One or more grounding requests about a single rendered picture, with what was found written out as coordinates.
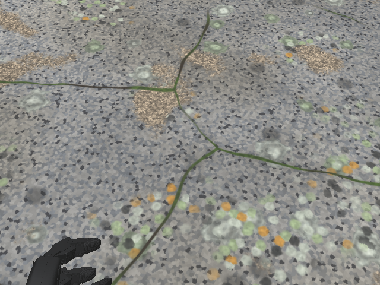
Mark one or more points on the robot left hand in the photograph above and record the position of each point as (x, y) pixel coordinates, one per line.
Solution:
(46, 270)

